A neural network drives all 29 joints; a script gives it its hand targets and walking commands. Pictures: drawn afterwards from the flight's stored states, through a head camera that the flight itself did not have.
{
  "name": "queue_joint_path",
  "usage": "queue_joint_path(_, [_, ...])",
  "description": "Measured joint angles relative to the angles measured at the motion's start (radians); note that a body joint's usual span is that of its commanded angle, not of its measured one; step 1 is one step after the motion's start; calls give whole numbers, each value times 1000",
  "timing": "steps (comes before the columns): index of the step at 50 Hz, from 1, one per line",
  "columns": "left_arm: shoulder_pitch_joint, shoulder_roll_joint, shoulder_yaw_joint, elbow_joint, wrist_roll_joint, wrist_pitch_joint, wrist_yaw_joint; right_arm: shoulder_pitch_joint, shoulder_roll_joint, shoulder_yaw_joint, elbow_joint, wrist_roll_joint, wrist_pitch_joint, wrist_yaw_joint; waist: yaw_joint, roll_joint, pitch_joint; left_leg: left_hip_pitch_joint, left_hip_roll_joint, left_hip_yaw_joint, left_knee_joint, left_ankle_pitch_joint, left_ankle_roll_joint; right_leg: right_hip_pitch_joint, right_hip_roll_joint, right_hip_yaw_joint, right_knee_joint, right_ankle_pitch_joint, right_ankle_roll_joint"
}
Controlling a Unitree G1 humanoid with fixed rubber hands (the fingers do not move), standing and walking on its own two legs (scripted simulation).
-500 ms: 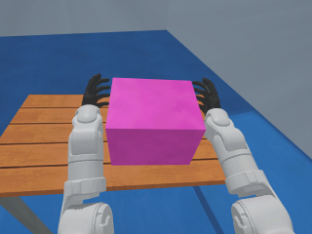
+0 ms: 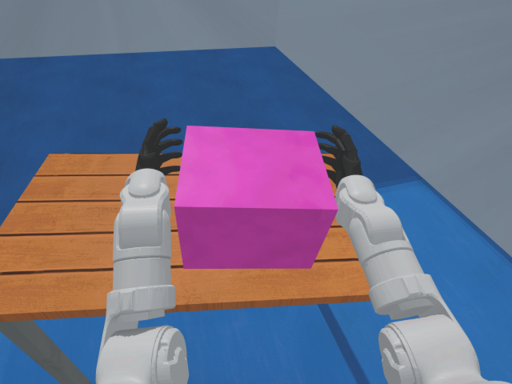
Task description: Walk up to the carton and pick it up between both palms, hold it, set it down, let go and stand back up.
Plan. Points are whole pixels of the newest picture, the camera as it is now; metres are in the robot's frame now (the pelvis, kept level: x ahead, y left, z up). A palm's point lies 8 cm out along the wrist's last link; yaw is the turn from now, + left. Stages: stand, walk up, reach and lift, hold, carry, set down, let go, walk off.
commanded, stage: hold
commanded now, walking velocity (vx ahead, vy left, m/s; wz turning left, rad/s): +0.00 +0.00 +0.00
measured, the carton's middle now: (250, 198) +0.36 +0.01 +0.14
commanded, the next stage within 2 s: set down in 1.50 s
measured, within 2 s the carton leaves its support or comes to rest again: neither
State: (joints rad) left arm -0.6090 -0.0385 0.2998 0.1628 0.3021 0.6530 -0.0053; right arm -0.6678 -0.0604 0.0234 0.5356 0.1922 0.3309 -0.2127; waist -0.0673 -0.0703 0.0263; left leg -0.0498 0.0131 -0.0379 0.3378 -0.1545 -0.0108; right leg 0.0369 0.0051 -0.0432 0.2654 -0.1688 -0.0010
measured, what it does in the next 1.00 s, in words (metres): stands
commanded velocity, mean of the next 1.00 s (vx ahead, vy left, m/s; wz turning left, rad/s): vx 0.00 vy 0.00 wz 0.00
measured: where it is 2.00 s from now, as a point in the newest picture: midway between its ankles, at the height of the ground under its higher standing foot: outside the picture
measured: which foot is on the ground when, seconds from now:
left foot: down 0.00-1.00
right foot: down 0.00-1.00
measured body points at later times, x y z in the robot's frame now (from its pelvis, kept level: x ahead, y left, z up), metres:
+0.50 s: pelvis +0.00 +0.00 +0.00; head -0.05 +0.03 +0.45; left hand +0.37 +0.16 +0.19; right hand +0.37 -0.14 +0.18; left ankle +0.03 +0.12 -0.75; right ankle +0.00 -0.12 -0.75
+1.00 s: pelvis +0.00 +0.00 +0.00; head -0.04 +0.04 +0.45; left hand +0.38 +0.17 +0.18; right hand +0.38 -0.13 +0.18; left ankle +0.03 +0.12 -0.75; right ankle +0.00 -0.12 -0.75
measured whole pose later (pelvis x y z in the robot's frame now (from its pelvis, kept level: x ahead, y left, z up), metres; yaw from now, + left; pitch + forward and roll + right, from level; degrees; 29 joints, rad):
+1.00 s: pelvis +0.00 +0.00 +0.00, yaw +0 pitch -8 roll -1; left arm -0.59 -0.04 0.29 0.13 0.31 0.67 -0.01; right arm -0.66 -0.05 0.02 0.54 0.20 0.32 -0.22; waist -0.07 -0.09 0.03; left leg -0.05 0.01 -0.04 0.35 -0.16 -0.01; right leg 0.05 0.01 -0.04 0.26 -0.17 0.00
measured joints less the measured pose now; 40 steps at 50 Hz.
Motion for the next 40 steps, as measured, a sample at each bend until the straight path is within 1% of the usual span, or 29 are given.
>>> queue_joint_path(2, [9,3,-4,-9,-4,-3,0,4,-2,8,-10,5,0,-5,-1,0,-1,-3,1,-1,3,-2,0,-1,1,-1,-2,0,0])
queue_joint_path(6, [54,12,-35,-83,-10,11,4,31,3,14,-66,25,2,-12,-23,6,2,-9,0,-12,24,-14,0,7,2,-11,-2,-4,1])
queue_joint_path(9, [61,1,-32,-94,-5,23,1,47,4,12,-79,28,12,-12,-26,8,10,6,-3,-10,22,-16,3,19,-1,-9,1,-8,3])
queue_joint_path(16, [56,-9,-32,-92,-1,32,0,62,-3,14,-95,20,22,-11,-17,22,14,8,-1,0,21,-14,3,14,0,2,7,-5,4])
queue_joint_path(21, [33,-11,-17,-70,-1,28,-1,42,-1,6,-74,10,21,-8,-7,26,9,6,1,8,10,-5,3,3,1,9,8,0,2])
queue_joint_path(26, [14,-9,-2,-47,5,29,-5,19,5,-6,-44,-1,21,-2,-4,22,4,8,1,8,-2,4,1,1,1,10,5,3,1])
queue_joint_path(34, [14,-6,0,-38,11,23,-11,13,10,-9,-29,-3,15,-1,-11,14,3,10,0,2,1,2,1,8,0,3,3,2,0])
queue_joint_path(38, [-2,-9,11,4,11,3,-10,5,3,-6,-5,-9,8,-2,0,5,1,7,-1,6,-1,2,2,-1,-1,6,11,-2,1])
queue_joint_path(40, [2,-4,6,-2,6,-1,-7,3,1,1,-4,-7,0,-3,1,0,-3,0,-1,6,0,2,1,-7,0,7,11,-2,0])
